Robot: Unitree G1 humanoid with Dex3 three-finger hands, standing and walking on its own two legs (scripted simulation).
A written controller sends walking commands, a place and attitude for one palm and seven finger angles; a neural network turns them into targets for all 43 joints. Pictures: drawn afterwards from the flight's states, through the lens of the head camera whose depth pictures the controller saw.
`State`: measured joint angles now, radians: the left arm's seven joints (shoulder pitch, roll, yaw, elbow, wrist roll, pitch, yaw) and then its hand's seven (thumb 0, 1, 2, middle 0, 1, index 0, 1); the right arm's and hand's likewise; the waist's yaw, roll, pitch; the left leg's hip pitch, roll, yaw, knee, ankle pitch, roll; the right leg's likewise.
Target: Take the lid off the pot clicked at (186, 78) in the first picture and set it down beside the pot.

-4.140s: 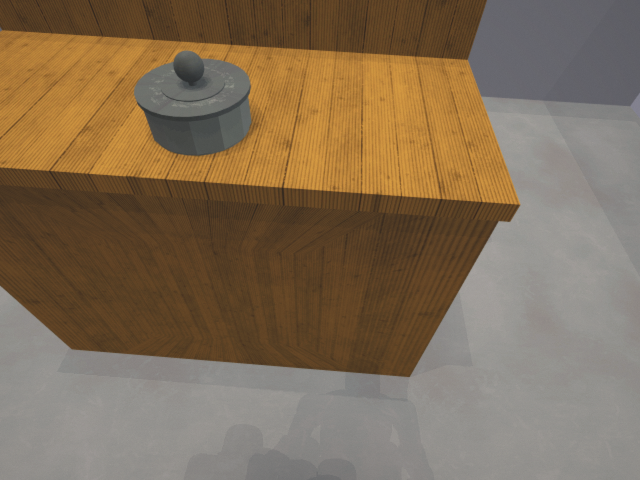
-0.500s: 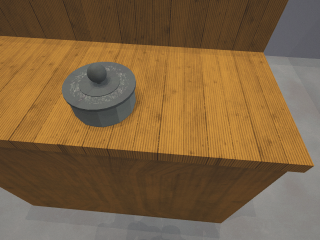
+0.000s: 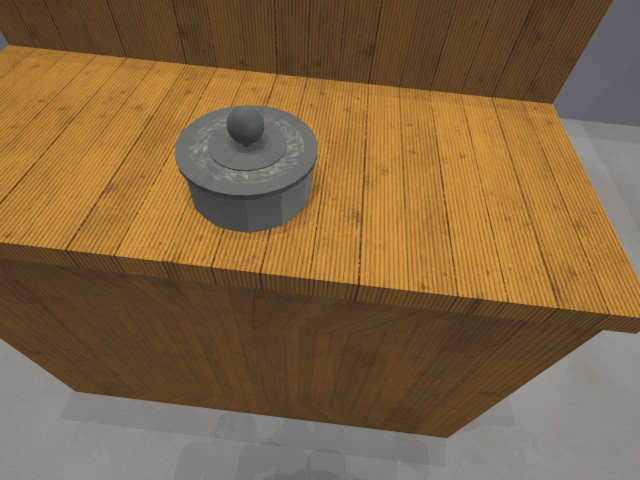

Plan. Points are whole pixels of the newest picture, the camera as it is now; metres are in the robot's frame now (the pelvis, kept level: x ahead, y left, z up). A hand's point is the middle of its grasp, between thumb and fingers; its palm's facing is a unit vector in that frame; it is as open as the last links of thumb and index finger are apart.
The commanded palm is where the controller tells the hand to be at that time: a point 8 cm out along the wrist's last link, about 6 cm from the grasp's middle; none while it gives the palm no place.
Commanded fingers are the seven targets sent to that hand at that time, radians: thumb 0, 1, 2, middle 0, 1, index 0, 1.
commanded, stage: look again from close up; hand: left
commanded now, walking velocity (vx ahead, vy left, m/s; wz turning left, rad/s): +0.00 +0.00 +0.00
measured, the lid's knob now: (245, 125) +0.49 +0.14 +0.17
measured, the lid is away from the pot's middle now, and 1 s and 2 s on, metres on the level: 0.00 0.00 0.00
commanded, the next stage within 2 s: lift the closed hand beside the body in 0.40 s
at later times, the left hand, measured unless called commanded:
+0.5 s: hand out of the picture +0.03 +0.18 -0.18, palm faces +0.01 -0.98 -0.19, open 7.4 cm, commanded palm +0.10 +0.23 -0.06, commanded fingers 0.00 0.90 0.90 -0.24 -0.35 -0.24 -0.35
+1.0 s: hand out of the picture +0.11 +0.20 +0.03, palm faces +0.35 -0.87 -0.34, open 3.6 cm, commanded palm +0.07 +0.23 +0.07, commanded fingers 0.00 0.90 0.90 -1.30 -1.50 -1.30 -1.50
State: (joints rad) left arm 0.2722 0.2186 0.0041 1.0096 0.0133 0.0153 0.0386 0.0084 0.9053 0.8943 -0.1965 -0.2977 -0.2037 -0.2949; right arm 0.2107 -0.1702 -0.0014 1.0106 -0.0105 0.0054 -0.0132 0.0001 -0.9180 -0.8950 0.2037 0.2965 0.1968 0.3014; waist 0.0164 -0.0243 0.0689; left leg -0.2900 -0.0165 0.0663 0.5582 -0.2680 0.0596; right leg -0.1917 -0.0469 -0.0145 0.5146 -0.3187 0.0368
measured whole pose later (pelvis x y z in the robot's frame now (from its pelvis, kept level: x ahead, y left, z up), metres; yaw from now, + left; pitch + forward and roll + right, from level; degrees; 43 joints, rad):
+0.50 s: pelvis +0.01 +0.00 +0.00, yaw +0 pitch +0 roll -1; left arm 0.25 0.19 -0.01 1.04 0.01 0.01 0.04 0.01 0.90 0.89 -0.20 -0.30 -0.20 -0.29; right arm 0.19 -0.17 0.00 1.04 0.00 0.00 -0.02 0.00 -0.92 -0.89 0.20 0.30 0.20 0.30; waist 0.02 -0.03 0.08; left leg -0.26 -0.02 0.07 0.52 -0.26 0.06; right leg -0.17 -0.05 -0.01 0.49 -0.31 0.05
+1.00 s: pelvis -0.01 -0.04 +0.01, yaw +3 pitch -3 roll -1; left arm 0.61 0.24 0.13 -0.15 -0.03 -0.04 0.08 0.02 0.90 0.89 -0.92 -1.09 -0.93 -1.09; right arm 0.13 -0.23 0.02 0.54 0.01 -0.17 -0.05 0.01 -0.91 -0.90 0.20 0.30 0.20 0.30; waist 0.08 0.04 0.02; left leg -0.23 0.02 -0.01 0.47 -0.19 0.00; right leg -0.11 0.00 -0.09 0.43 -0.27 -0.01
